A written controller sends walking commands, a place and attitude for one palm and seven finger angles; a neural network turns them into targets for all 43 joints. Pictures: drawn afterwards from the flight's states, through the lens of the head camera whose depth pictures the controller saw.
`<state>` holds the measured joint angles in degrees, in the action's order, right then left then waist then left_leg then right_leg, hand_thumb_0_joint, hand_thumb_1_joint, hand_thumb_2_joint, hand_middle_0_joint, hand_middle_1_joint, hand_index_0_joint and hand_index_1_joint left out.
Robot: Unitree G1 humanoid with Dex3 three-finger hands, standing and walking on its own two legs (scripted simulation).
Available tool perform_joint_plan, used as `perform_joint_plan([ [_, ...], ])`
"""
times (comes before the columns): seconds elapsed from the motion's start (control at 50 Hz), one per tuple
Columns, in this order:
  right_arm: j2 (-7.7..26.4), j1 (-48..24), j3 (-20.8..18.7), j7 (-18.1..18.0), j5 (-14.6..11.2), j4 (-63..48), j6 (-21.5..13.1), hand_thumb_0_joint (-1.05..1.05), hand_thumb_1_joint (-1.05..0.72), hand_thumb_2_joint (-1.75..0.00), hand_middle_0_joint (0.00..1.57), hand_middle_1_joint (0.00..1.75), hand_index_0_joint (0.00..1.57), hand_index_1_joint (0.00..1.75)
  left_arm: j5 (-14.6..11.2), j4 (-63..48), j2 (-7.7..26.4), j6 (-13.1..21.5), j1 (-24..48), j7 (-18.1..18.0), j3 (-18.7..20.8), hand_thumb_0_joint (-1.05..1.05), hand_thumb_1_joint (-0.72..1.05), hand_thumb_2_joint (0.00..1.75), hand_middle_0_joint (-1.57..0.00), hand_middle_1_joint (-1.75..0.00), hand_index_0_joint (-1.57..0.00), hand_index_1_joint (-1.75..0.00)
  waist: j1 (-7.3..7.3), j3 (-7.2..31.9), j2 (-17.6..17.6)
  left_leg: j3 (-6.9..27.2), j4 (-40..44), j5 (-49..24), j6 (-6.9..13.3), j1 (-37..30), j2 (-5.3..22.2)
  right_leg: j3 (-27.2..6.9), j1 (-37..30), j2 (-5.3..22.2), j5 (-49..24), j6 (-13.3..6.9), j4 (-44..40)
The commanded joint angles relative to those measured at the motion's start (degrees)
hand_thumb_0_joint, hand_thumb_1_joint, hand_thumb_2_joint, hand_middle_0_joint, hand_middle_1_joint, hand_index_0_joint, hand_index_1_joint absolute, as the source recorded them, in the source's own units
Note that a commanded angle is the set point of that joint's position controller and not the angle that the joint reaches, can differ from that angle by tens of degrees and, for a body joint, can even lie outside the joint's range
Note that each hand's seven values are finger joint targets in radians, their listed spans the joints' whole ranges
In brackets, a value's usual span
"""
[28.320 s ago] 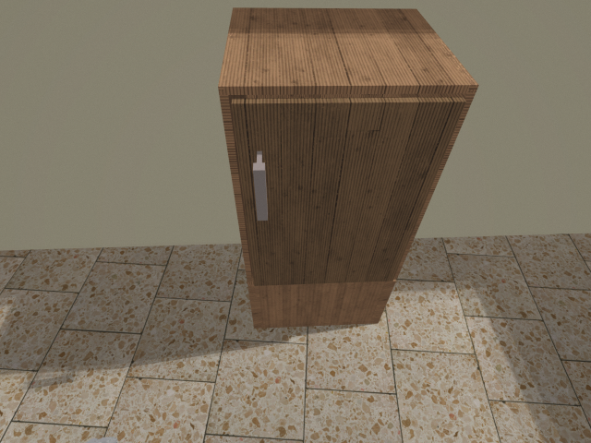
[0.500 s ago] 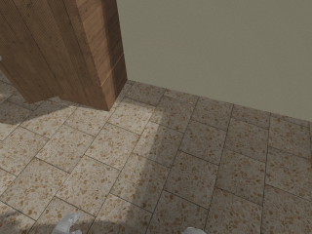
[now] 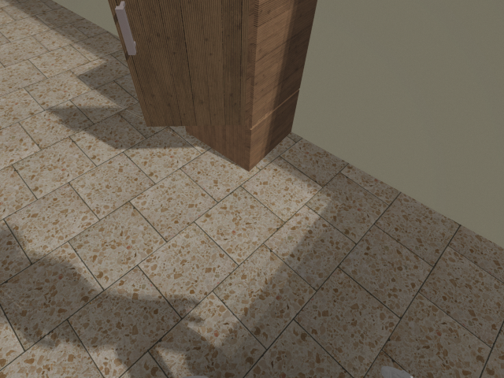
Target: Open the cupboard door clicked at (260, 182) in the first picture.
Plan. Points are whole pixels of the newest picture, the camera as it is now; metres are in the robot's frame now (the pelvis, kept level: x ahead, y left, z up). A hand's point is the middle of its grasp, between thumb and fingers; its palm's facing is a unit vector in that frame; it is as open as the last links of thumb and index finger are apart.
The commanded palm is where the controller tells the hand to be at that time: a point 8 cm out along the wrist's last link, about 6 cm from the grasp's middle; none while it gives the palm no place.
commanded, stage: turn to face it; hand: left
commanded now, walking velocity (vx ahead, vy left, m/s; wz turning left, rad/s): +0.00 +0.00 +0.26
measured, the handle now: (127, 28) +1.01 +0.48 -0.01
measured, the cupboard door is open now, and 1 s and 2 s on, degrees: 43 43 43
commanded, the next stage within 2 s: take the last steps up to it in 0.10 s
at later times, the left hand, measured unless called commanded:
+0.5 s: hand out of the picture +0.05 +0.18 -0.15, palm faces +0.17 -0.96 -0.22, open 7.4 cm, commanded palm none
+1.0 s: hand out of the picture +0.06 +0.25 -0.18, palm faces +0.28 -0.94 -0.17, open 7.4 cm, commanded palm none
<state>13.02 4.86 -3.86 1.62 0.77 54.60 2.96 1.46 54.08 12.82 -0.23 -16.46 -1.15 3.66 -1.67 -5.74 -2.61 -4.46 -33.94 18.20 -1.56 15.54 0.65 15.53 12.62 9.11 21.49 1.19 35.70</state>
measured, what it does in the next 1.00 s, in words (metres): walks ahead: right foot, then left foot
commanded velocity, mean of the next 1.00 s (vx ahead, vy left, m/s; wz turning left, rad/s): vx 0.25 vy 0.07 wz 0.11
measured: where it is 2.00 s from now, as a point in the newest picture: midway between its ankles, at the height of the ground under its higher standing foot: (213, 289)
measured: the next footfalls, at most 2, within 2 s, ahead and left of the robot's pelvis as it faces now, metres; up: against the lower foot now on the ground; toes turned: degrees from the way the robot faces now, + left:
right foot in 0.44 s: +0.04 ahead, -0.12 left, +0.00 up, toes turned +1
left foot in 0.86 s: +0.21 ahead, +0.22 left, +0.00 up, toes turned +20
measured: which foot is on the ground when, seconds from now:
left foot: down 0.00-0.42, up 0.44-0.84, down 0.86-1.00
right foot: down 0.00-0.00, up 0.02-0.42, down 0.44-0.86, up 0.88-1.00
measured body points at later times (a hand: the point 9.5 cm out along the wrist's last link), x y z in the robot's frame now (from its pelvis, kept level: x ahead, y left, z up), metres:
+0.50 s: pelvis +0.01 -0.01 +0.00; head +0.03 -0.03 +0.45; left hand +0.04 +0.23 -0.13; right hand +0.06 -0.25 -0.16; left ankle -0.01 +0.11 -0.69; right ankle +0.00 -0.12 -0.73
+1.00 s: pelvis +0.15 +0.09 +0.00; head +0.18 +0.11 +0.45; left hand +0.05 +0.30 -0.16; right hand +0.28 -0.11 -0.15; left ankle +0.17 +0.20 -0.73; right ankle +0.09 -0.05 -0.64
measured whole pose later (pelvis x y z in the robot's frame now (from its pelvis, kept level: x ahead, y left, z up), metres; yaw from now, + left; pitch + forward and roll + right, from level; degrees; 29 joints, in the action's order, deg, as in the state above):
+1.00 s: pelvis +0.15 +0.09 +0.00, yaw +11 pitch -1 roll +1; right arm 8.0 8.2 -2.9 -0.4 1.4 57.3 -3.6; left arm 1.4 64.3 9.2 0.4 -20.1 -0.4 3.2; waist -2.5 -4.9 -2.8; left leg -9.5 -33.6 13.8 2.2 19.4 1.5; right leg 3.2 23.2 7.3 25.3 -0.7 68.8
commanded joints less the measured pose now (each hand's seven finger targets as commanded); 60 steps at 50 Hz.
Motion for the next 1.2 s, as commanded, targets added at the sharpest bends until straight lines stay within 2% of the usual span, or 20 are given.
perform_joint_plan([
  [0.0, 14.9, 11.7, -2.6, -1.5, 0.6, -1.5, -1.4, 0.00, -0.90, -0.90, 0.20, 0.30, 0.20, 0.30, -0.4, -7.0, 4.6, -0.6, 4.1, -0.2, 0.4, 0.00, 0.90, 0.90, -0.20, -0.30, -0.20, -0.30, 6.78, 11.3, 16.0, 24.1, 12.6, -39.7, 15.4, -14.3, 24.2, -10.3, 16.1, -1.8, 18.0, 1.9, 22.0],
  [0.02, 13.4, 10.1, -2.2, -2.4, 0.7, -1.7, -1.7, 0.00, -0.90, -0.90, 0.20, 0.30, 0.20, 0.30, -0.4, -6.2, 4.4, -1.4, 5.4, -0.7, 0.6, 0.00, 0.90, 0.90, -0.20, -0.30, -0.20, -0.30, 5.92, 11.1, 18.8, 23.2, 13.5, -36.2, 15.0, -12.5, 21.5, -13.8, 17.5, -2.1, 15.8, 1.9, 25.8],
  [0.1, 8.9, 3.4, -0.5, -3.3, 0.6, -3.5, -2.6, 0.00, -0.90, -0.90, 0.20, 0.30, 0.20, 0.30, -0.2, -1.7, 4.6, -1.7, 2.1, 0.6, 1.0, 0.00, 0.90, 0.90, -0.20, -0.30, -0.20, -0.30, 1.71, 6.4, 10.0, 13.7, 15.1, -31.5, 11.2, -7.4, 14.0, -15.0, 17.0, -2.9, 3.3, 2.5, 28.6],
  [0.18, 7.8, 5.9, -0.2, -3.4, 0.3, -2.3, -3.1, 0.00, -0.90, -0.90, 0.20, 0.30, 0.20, 0.30, -0.4, -1.0, 4.0, -1.7, 1.7, 0.4, 0.6, 0.00, 0.90, 0.90, -0.20, -0.30, -0.20, -0.30, 1.78, 7.9, 9.0, 12.6, 14.8, -35.8, 11.3, -9.8, 13.2, -14.5, 15.2, -3.6, 1.6, 3.1, 24.6],
  [0.3, 8.2, 8.4, -0.8, -2.6, 1.0, -1.2, -2.9, 0.00, -0.90, -0.90, 0.20, 0.30, 0.20, 0.30, -0.1, -2.9, 2.0, -0.4, 5.1, 1.5, 0.2, 0.00, 0.90, 0.90, -0.20, -0.30, -0.20, -0.30, 2.78, 5.3, 12.2, 18.2, 18.3, -1.3, 12.0, -4.3, 11.4, -10.7, 9.2, -6.4, 5.6, 1.4, 8.4],
  [0.36, 7.9, 6.2, -1.1, -2.3, 0.6, -1.5, -2.8, 0.00, -0.90, -0.90, 0.20, 0.30, 0.20, 0.30, 0.0, -0.6, 2.2, 0.6, -2.3, 1.8, 0.6, 0.00, 0.90, 0.90, -0.20, -0.30, -0.20, -0.30, -1.04, 5.1, 9.5, 17.1, 13.9, 10.3, 9.6, 5.4, 7.9, -8.9, -5.7, -8.1, -1.1, 0.7, -5.6],
  [0.38, 5.7, 5.7, -0.9, -2.1, 0.3, -1.7, -2.9, 0.00, -0.90, -0.90, 0.20, 0.30, 0.20, 0.30, 0.3, 0.8, 3.6, 1.3, -6.8, 1.5, 1.2, 0.00, 0.90, 0.90, -0.20, -0.30, -0.20, -0.30, -3.23, 4.7, 4.1, 13.6, 6.2, 14.2, 7.3, 13.3, 3.8, -12.7, -14.7, -4.7, 0.2, -0.2, -13.2],
  [0.4, 1.6, 6.1, -0.1, -1.7, -0.3, -2.9, -3.3, 0.00, -0.90, -0.90, 0.20, 0.30, 0.20, 0.30, 1.1, 1.7, 8.6, 1.8, -10.4, 0.8, 2.3, 0.00, 0.90, 0.90, -0.20, -0.30, -0.20, -0.30, -4.73, 4.5, -12.8, 5.2, -9.9, 16.1, 3.6, 26.5, -3.2, -31.3, -22.8, 10.4, 13.6, -4.8, -22.2],
  [0.42, 3.8, 1.1, -0.4, -1.3, 0.8, -5.3, -3.2, 0.00, -0.90, -0.90, 0.20, 0.30, 0.20, 0.30, 0.3, 1.2, 10.9, 1.6, -11.4, 0.4, 2.1, 0.00, 0.90, 0.90, -0.20, -0.30, -0.20, -0.30, -6.15, 0.0, -12.6, 6.0, -22.7, 16.2, 2.4, 30.3, -2.7, -43.6, -15.0, 20.2, 18.7, -9.6, -28.8],
  [0.44, 5.0, -0.2, -1.0, -0.8, 1.1, -5.2, -2.8, 0.00, -0.90, -0.90, 0.20, 0.30, 0.20, 0.30, 0.0, 1.0, 10.1, 2.4, -9.1, 0.2, 2.1, 0.00, 0.90, 0.90, -0.20, -0.30, -0.20, -0.30, -4.32, -2.1, -10.8, 9.1, -29.4, 10.1, 2.2, 29.4, -0.3, -46.5, -8.2, 19.6, 22.7, -10.9, -30.7],
  [0.5, 3.3, 4.0, -1.1, 0.2, 1.2, -1.2, -2.3, 0.00, -0.90, -0.90, 0.20, 0.30, 0.20, 0.30, -0.1, 0.6, 4.0, 3.8, -1.6, 0.1, 0.7, 0.00, 0.90, 0.90, -0.20, -0.30, -0.20, -0.30, 0.76, -4.3, -5.4, 7.8, -32.5, -3.8, 0.2, 26.0, 3.5, -25.9, -3.9, 12.2, 4.0, -6.5, -28.6],
  [0.54, 1.5, 6.0, -0.6, 0.4, 0.9, 0.4, -2.2, 0.00, -0.90, -0.90, 0.20, 0.30, 0.20, 0.30, -0.3, 2.1, 3.0, 4.6, -4.2, 0.1, 0.4, 0.00, 0.90, 0.90, -0.20, -0.30, -0.20, -0.30, 0.71, -2.1, -5.9, 5.3, -30.4, -6.9, -0.7, 24.6, 3.3, -18.0, -7.0, 9.3, -10.6, -5.3, -26.5],
  [0.74, -1.3, -0.4, 0.9, 1.4, 0.3, -1.0, -3.8, 0.00, -0.90, -0.90, 0.20, 0.30, 0.20, 0.30, 0.4, 7.9, 4.7, 4.8, -10.2, -0.2, 0.0, 0.00, 0.90, 0.90, -0.20, -0.30, -0.20, -0.30, -0.93, -1.6, -8.9, -2.0, -6.0, -6.1, 1.1, 16.2, 2.2, -9.3, -11.8, 9.9, -28.6, -5.9, -21.0],
  [0.8, 1.1, 11.1, 0.3, 0.4, 0.7, 2.6, -5.2, 0.00, -0.90, -0.90, 0.20, 0.30, 0.20, 0.30, 0.1, 8.0, 5.7, 4.1, -7.9, -0.1, 0.6, 0.00, 0.90, 0.90, -0.20, -0.30, -0.20, -0.30, 4.76, 4.3, -6.7, -5.3, 4.6, -6.7, 3.1, -4.9, -2.0, -6.0, -6.2, 7.3, -34.3, -4.3, -6.7],
  [0.82, 5.4, 19.8, -0.6, -0.5, 0.9, 5.2, -5.5, 0.00, -0.90, -0.90, 0.20, 0.30, 0.20, 0.30, -0.2, 7.6, 3.9, 3.9, -8.6, 0.2, 0.3, 0.00, 0.90, 0.90, -0.20, -0.30, -0.20, -0.30, 8.13, 10.9, 1.1, -2.0, 5.4, -8.3, 4.2, -18.6, 1.8, -4.7, -0.4, 5.0, -27.2, -3.1, 5.6],
  [0.84, 12.2, 25.5, -2.5, -1.6, 1.6, 6.3, -5.8, 0.00, -0.90, -0.90, 0.20, 0.30, 0.20, 0.30, -1.0, 6.7, -0.1, 3.5, -12.1, 0.7, -0.1, 0.00, 0.90, 0.90, -0.20, -0.30, -0.20, -0.30, 8.76, 17.4, 17.2, 20.3, 8.2, -11.6, 9.7, -30.5, 17.4, -3.2, 14.5, -3.9, 2.5, -0.6, 21.9],
  [0.86, 14.2, 29.0, -2.6, -2.3, 0.9, 6.8, -5.2, 0.00, -0.90, -0.90, 0.20, 0.30, 0.20, 0.30, -0.9, 3.7, -0.7, 3.6, -5.8, 0.5, -1.0, 0.00, 0.90, 0.90, -0.20, -0.30, -0.20, -0.30, 10.09, 15.9, 15.1, 26.8, 14.8, -15.3, 12.9, -27.4, 22.6, -9.3, 19.7, -6.0, 13.8, -1.9, 33.7],
  [0.9, 9.7, 17.6, -1.8, -2.8, 0.7, 4.1, -5.6, 0.00, -0.90, -0.90, 0.20, 0.30, 0.20, 0.30, -0.7, 3.1, -1.5, 3.2, -1.9, 0.3, -0.7, 0.00, 0.90, 0.90, -0.20, -0.30, -0.20, -0.30, 6.43, 10.3, 14.9, 22.8, 19.9, 2.7, 13.6, -13.8, 23.2, -14.1, 23.9, -1.8, 7.1, -2.7, 41.6],
  [0.98, 2.7, 12.3, 0.2, -3.0, 0.9, 3.5, -6.9, 0.00, -0.90, -0.90, 0.20, 0.30, 0.20, 0.30, 0.3, 5.1, -3.1, 1.7, -4.3, 1.5, -0.4, 0.00, 0.90, 0.90, -0.20, -0.30, -0.20, -0.30, 1.22, 3.0, 8.9, 10.3, 23.3, -3.0, 10.7, 0.3, 17.2, -13.6, 17.6, -0.2, -1.1, -1.8, 32.3],
  [1.18, 4.6, 11.6, -0.6, -2.0, 1.3, 3.7, -5.9, 0.00, -0.90, -0.90, 0.20, 0.30, 0.20, 0.30, 0.3, -0.1, -1.0, 1.5, 2.9, 2.4, 0.3, 0.00, 0.90, 0.90, -0.20, -0.30, -0.20, -0.30, 0.11, 0.3, 6.4, 5.6, 22.1, 5.0, 10.7, 1.5, 15.2, -9.7, 5.7, -3.6, -6.4, -1.0, 2.7],
])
